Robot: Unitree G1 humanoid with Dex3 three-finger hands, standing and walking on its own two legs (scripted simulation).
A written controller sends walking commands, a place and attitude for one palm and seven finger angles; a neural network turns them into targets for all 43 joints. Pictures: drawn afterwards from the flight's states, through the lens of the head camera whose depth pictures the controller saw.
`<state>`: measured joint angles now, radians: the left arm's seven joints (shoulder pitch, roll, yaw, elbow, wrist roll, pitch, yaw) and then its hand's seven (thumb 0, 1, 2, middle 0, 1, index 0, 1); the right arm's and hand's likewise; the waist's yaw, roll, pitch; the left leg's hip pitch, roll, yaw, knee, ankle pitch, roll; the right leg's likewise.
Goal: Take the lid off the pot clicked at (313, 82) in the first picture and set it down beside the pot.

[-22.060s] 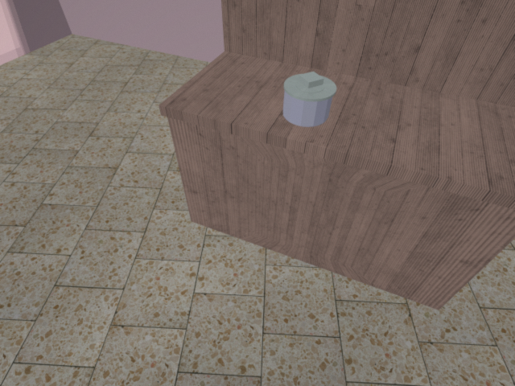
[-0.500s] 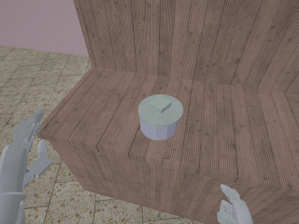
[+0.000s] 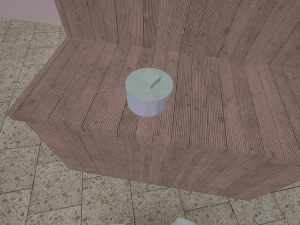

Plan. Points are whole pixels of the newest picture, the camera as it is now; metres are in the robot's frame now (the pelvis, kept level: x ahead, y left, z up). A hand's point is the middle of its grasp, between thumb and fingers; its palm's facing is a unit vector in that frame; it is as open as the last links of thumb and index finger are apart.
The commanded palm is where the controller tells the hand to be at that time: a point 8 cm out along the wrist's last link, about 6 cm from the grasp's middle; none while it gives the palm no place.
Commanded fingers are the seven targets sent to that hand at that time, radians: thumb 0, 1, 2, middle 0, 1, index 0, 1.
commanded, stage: come to a stop and stand still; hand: left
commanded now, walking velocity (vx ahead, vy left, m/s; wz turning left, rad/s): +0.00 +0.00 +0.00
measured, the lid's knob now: (149, 78) +0.54 +0.03 +0.05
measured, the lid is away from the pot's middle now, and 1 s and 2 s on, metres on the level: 0.01 0.01 0.01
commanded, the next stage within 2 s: look again from close up in 0.60 s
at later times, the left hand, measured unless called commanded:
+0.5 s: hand out of the picture +0.03 +0.17 -0.17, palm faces +0.02 -0.99 -0.14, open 7.3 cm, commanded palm none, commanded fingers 0.00 0.90 0.90 -0.20 -0.30 -0.20 -0.30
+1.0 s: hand out of the picture +0.03 +0.17 -0.17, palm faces +0.00 -0.99 -0.15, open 7.4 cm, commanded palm none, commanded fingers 0.00 0.90 0.90 -0.20 -0.30 -0.20 -0.30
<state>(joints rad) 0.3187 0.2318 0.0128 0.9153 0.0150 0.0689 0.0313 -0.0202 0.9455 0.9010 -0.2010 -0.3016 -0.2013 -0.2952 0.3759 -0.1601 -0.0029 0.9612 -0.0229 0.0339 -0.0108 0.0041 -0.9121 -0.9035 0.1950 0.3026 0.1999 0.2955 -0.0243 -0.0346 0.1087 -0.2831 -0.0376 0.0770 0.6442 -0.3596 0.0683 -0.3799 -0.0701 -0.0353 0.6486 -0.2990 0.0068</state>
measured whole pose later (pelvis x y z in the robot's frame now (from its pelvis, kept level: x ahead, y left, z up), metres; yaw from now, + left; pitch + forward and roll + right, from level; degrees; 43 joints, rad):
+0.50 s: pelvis +0.03 +0.01 +0.01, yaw -1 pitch -2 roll -1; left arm 0.32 0.14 -0.01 1.05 0.01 0.02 0.05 0.01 0.92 0.90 -0.20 -0.30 -0.20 -0.29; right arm 0.30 -0.13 0.00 1.05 -0.01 -0.02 -0.04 0.02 -0.94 -0.90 0.20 0.30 0.20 0.30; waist 0.02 -0.04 0.05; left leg -0.15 -0.05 0.09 0.53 -0.35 0.08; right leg -0.25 -0.07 -0.01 0.53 -0.25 0.05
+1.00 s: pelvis +0.04 +0.02 +0.01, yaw -2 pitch -2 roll -1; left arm 0.31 0.15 -0.01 1.08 0.01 0.01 0.05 0.01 0.91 0.90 -0.20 -0.30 -0.20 -0.29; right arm 0.32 -0.10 0.01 1.10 0.00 -0.02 -0.04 0.01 -0.92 -0.90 0.20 0.30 0.20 0.30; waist 0.01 -0.04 0.05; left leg -0.12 -0.05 0.10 0.49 -0.35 0.09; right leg -0.23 -0.06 0.00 0.49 -0.24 0.06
